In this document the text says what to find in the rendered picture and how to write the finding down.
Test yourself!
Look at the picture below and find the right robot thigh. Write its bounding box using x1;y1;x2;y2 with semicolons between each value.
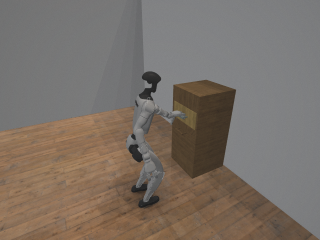
131;146;164;177

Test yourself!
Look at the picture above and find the robot right upper arm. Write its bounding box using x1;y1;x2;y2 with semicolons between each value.
133;100;155;135

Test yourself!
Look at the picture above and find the robot left upper arm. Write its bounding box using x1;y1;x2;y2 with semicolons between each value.
154;104;159;114

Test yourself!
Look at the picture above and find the robot right hand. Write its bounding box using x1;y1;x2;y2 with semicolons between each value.
144;160;158;181

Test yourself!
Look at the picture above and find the robot left hand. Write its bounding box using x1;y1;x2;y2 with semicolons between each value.
170;110;186;125

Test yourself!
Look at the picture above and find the cabinet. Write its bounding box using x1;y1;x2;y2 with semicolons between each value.
171;80;236;179

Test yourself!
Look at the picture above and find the drawer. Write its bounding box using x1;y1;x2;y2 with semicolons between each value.
174;100;197;130

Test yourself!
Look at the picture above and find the robot right forearm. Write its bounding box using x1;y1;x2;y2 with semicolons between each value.
135;129;152;163

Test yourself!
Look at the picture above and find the robot head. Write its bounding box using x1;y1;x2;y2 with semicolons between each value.
139;71;161;101

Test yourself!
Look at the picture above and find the robot left forearm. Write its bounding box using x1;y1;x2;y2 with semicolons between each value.
156;106;174;119

